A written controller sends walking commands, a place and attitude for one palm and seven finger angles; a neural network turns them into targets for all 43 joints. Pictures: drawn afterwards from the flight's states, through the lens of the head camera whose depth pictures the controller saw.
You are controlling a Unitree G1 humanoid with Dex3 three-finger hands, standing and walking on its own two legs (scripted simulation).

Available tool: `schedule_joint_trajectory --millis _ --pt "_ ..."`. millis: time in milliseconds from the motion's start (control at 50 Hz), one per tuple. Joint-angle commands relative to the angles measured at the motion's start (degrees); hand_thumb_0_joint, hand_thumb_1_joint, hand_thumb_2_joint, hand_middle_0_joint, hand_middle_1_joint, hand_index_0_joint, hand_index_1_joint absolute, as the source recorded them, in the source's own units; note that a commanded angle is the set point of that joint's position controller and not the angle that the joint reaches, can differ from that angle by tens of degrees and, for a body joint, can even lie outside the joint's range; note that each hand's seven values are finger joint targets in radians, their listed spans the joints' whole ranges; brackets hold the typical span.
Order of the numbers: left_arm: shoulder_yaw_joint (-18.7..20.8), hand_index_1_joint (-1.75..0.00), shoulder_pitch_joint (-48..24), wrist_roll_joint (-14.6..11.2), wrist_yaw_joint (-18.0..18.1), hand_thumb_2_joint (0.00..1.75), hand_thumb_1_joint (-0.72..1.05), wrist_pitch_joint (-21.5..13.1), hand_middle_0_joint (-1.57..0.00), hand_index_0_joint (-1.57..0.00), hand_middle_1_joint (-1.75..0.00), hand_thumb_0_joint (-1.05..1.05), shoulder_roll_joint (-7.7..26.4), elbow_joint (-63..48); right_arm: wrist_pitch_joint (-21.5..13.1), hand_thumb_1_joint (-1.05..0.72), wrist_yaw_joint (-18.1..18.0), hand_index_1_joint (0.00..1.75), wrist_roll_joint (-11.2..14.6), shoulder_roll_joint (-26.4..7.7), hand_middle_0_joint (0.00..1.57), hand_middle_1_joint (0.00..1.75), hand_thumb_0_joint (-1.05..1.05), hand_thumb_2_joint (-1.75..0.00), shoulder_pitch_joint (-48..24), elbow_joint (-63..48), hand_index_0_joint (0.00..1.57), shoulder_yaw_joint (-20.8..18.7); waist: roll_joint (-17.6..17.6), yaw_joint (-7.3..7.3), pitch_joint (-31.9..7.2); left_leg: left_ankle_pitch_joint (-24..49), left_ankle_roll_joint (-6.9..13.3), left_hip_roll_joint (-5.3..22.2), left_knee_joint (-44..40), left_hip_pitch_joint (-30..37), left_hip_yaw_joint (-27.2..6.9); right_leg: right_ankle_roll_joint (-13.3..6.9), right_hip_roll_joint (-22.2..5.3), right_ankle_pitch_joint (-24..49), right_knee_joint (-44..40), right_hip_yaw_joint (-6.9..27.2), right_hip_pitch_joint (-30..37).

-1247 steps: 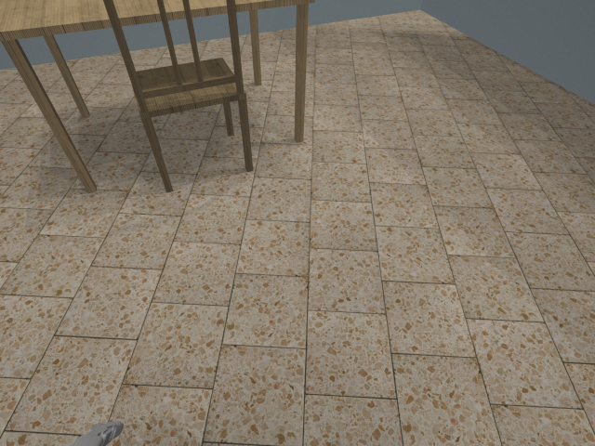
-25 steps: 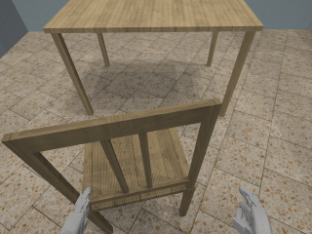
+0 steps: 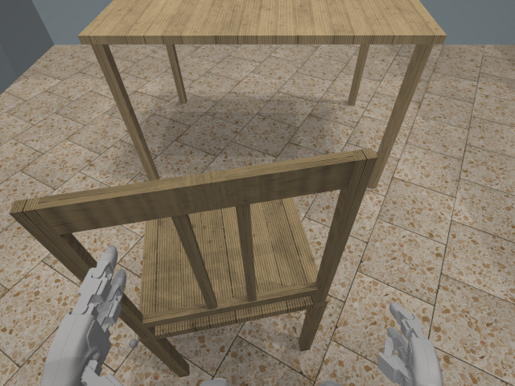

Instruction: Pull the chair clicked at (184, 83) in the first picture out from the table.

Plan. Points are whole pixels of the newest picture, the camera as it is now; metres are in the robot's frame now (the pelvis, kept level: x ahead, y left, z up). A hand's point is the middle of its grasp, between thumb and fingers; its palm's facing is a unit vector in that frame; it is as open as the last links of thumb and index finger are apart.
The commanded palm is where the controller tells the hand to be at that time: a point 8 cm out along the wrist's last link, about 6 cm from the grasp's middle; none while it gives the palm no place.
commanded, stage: draw the hand back to the body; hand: left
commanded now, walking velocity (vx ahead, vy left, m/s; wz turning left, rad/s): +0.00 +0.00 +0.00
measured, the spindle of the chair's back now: (199, 269) +0.31 +0.13 -0.02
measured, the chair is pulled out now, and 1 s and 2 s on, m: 0.68 0.68 0.67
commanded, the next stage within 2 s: step back with the hand held close in 1.14 s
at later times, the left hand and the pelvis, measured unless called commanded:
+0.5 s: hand (83, 312) +0.18 +0.22 +0.12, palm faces +0.18 -0.88 -0.43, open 12.5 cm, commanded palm +0.16 +0.28 +0.19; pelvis +0.03 +0.00 +0.05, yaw +0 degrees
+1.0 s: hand (65, 298) +0.20 +0.24 +0.13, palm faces +0.27 -0.81 -0.52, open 6.4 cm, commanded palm +0.18 +0.29 +0.23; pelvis +0.05 -0.01 +0.06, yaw +0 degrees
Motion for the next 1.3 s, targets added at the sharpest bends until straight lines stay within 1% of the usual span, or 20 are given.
schedule_joint_trajectory --millis 0,40,60,80,120,200,220,280,400,500,540,660,740,820,840,940,1220,1240,1260,1280 --pt "8.1 -0.02 -1.8 -3.2 1.8 0.25 -0.44 -4.9 -0.01 -0.01 -0.02 0.0 6.4 -17.9 -5.6 -0.9 -1.4 0.3 0.0 -6.3 0.2 0.3 0.0 -0.9 -5.8 -9.3 0.2 -2.1 -2.7 -0.07 -5.2 10.0 2.2 -2.1 -12.4 2.9 -0.1 -1.4 1.7 3.1 -14.0 1.4 10.3" --pt "8.6 -0.04 -2.7 -3.7 1.0 0.29 -0.37 -4.9 -0.02 -0.02 -0.04 0.0 6.7 -15.3 -6.4 -0.9 -1.6 0.3 0.2 -6.8 0.2 0.3 0.0 -0.9 -5.8 -8.2 0.2 -2.0 -5.0 -0.58 -3.7 10.7 2.3 -1.9 -12.8 3.4 -0.6 -1.4 1.9 4.1 -15.5 1.7 11.0" --pt "11.6 -0.05 2.6 6.8 9.4 0.31 -0.33 1.9 -0.03 -0.03 -0.05 0.0 16.4 -11.9 -3.3 -0.9 -2.5 0.3 -1.1 -6.4 0.2 0.3 0.0 -0.9 -5.6 -7.8 0.2 -2.3 -1.4 3.4 -5.5 10.7 1.8 -0.7 -15.6 7.7 0.7 -2.4 0.1 4.6 -17.9 4.8 16.1" --pt "6.8 -0.05 1.3 8.0 12.6 0.32 -0.3 4.2 -0.04 -0.04 -0.05 0.0 10.0 -17.3 -2.3 -0.9 -2.5 0.3 -1.5 -5.9 0.2 0.3 0.0 -0.9 -5.0 -9.9 0.2 -1.5 -0.5 1.41 -1.9 10.3 1.8 -1.1 -17.2 8.6 0.8 -2.1 -0.4 5.5 -19.1 3.3 14.9" --pt "5.4 -0.07 0.4 9.3 15.3 0.36 -0.22 6.5 -0.04 -0.04 -0.07 0.0 8.1 -15.6 -1.1 -0.9 -2.6 0.3 -1.7 -5.9 0.2 0.3 0.0 -0.9 -5.5 -8.9 0.2 -1.4 -0.7 0.96 1.4 9.6 1.8 -0.6 -18.6 10.1 0.7 -2.1 -0.3 4.7 -20.5 2.3 14.6" --pt "10.2 -0.1 -2.1 10.6 18.7 0.43 -0.08 7.7 -0.07 -0.07 -0.1 0.0 13.3 -17.5 0.9 -0.9 -3.3 0.3 -2.1 -6.0 0.2 0.3 0.0 -0.9 -6.5 -8.4 0.2 -0.6 -1.6 1.59 2.0 10.4 1.9 -0.5 -22.8 14.5 0.3 -2.2 0.2 5.8 -23.4 1.8 18.7" --pt "10.9 -0.1 -2.6 10.7 19.1 0.44 -0.04 7.8 -0.07 -0.07 -0.1 0.0 13.9 -17.9 1.0 -0.9 -3.4 0.3 -2.1 -6.0 0.2 0.3 0.0 -0.9 -6.6 -8.3 0.2 -0.5 -1.8 1.71 1.6 11.1 2.0 -0.4 -23.6 15.6 0.4 -2.1 0.1 6.7 -23.8 1.7 20.0" --pt "12.5 -0.13 -4.1 10.9 20.1 0.5 0.07 8.1 -0.08 -0.08 -0.13 0.0 15.5 -20.1 1.0 -0.9 -3.2 0.3 -2.2 -6.0 0.2 0.3 0.0 -0.9 -7.0 -7.7 0.2 0.1 2.6 1.97 1.4 14.1 1.7 -0.7 -26.3 18.9 0.4 -2.4 0.3 10.3 -25.1 1.9 23.5" --pt "15.5 -0.17 -7.7 11.0 21.0 0.6 0.28 8.3 -0.12 -0.12 -0.17 0.0 17.8 -23.2 -0.1 -0.9 -2.7 0.3 -2.7 -6.1 0.2 0.3 0.0 -0.9 -8.0 -5.9 0.2 0.7 3.8 2.34 2.0 19.2 1.5 -0.4 -30.1 23.8 0.2 -2.6 0.5 15.3 -27.8 1.7 27.8" --pt "18.4 -0.21 -10.7 10.8 21.6 0.69 0.47 8.6 -0.14 -0.14 -0.21 0.0 19.9 -24.7 -1.2 -0.9 -2.3 0.3 -3.1 -6.7 0.2 0.3 0.0 -0.9 -8.6 -3.9 0.2 0.6 2.0 2.55 0.3 23.7 1.7 -0.3 -31.6 27.3 0.7 -2.3 0.5 20.3 -29.3 2.0 31.5" --pt "19.6 -0.22 -12.5 10.9 21.7 0.73 0.54 9.0 -0.15 -0.15 -0.22 0.0 21.4 -26.2 -1.9 -0.9 -2.0 0.3 -3.0 -6.8 0.2 0.3 0.0 -0.9 -9.5 -3.2 0.2 0.8 5.4 2.72 0.4 24.7 1.6 -0.6 -32.0 28.2 0.7 -2.6 0.7 21.0 -30.0 2.8 32.2" --pt "22.3 -0.27 -15.7 11.1 22.6 0.83 0.75 9.2 -0.18 -0.18 -0.27 0.0 24.0 -29.5 -3.4 -0.9 -1.8 0.3 -3.0 -7.1 0.2 0.3 0.0 -0.9 -9.4 -1.7 0.2 0.9 4.9 3.05 -1.7 28.8 1.8 -0.3 -32.5 30.8 1.1 -2.1 0.1 25.0 -29.9 1.9 34.7" --pt "24.2 -0.3 -18.3 10.9 23.2 0.9 0.9 9.9 -0.2 -0.2 -0.3 0.0 26.2 -31.9 -4.0 -0.9 -1.5 0.3 -2.8 -7.4 0.2 0.3 0.0 -0.9 -10.0 -0.7 0.2 0.9 7.9 3.17 -2.0 30.7 1.5 -0.4 -32.4 31.9 1.5 -2.3 0.2 26.8 -30.0 2.4 35.0" --pt "23.3 -0.3 -18.1 10.9 22.9 0.9 0.9 9.9 -0.2 -0.2 -0.3 0.0 24.9 -30.0 -4.3 -0.9 -1.4 0.3 -3.0 -7.6 0.2 0.3 0.0 -0.9 -9.5 -0.4 0.2 0.7 4.0 3.09 -2.3 31.8 1.9 0.1 -32.5 32.6 1.4 -1.7 -0.3 28.3 -29.7 1.2 35.2" --pt "22.9 -0.3 -17.8 10.9 22.6 0.9 0.9 10.4 -0.2 -0.2 -0.3 0.0 24.4 -29.5 -4.5 -0.9 -1.1 0.3 -2.8 -7.6 0.2 0.3 0.0 -0.9 -10.6 -0.2 0.2 0.8 5.9 3.04 -1.4 31.4 1.7 -0.2 -32.4 32.2 1.7 -1.9 0.1 28.1 -30.0 2.0 34.9" --pt "22.8 -0.3 -18.1 11.1 22.4 0.9 0.9 10.3 -0.2 -0.2 -0.3 0.0 24.4 -29.4 -4.7 -0.9 -0.9 0.3 -3.0 -7.6 0.2 0.3 0.0 -0.9 -10.7 0.3 0.2 0.8 6.7 3.09 -2.0 32.1 1.8 -0.3 -32.4 32.9 1.8 -1.9 -0.1 29.1 -30.0 1.8 35.2" --pt "22.8 -0.3 -19.3 11.1 22.2 0.9 0.9 9.7 -0.2 -0.2 -0.3 0.0 24.6 -29.9 -4.6 -0.9 -0.7 0.3 -3.3 -7.6 0.2 0.3 0.0 -0.9 -10.1 -0.2 0.2 0.8 5.1 3.27 -2.6 30.8 2.1 0.0 -33.0 33.0 1.7 -1.5 -0.5 27.8 -30.1 1.1 35.4" --pt "22.3 -0.3 -21.4 11.1 22.1 0.9 0.9 9.9 -0.2 -0.2 -0.3 0.0 25.1 -31.6 -4.8 -0.9 -0.5 0.3 -3.0 -7.8 0.2 0.3 0.0 -0.9 -10.7 -0.1 0.2 1.1 7.6 3.06 -1.7 29.7 1.8 -0.2 -33.1 32.5 1.8 -1.7 -0.2 26.5 -30.4 1.7 34.9" --pt "29.5 -0.3 -30.1 8.7 20.4 0.9 0.9 6.8 -0.2 -0.2 -0.3 0.0 35.9 -31.2 -1.5 -0.9 -1.2 0.3 -0.8 -9.2 0.2 0.3 0.0 -0.9 -5.7 -4.5 0.2 -0.7 1.9 1.94 6.3 29.5 2.5 2.2 -33.0 30.3 0.0 -1.8 -3.1 33.9 -33.4 8.2 28.8" --pt "26.3 -0.3 -27.1 8.9 19.5 0.9 0.9 7.1 -0.2 -0.2 -0.3 0.0 30.6 -27.5 -0.1 -0.9 -1.2 0.3 -1.0 -7.5 0.2 0.3 0.0 -0.9 -6.5 -4.4 0.2 -0.6 -1.1 1.35 4.5 28.8 2.2 2.3 -32.7 30.5 0.2 -1.9 -4.6 37.9 -33.0 7.2 30.5"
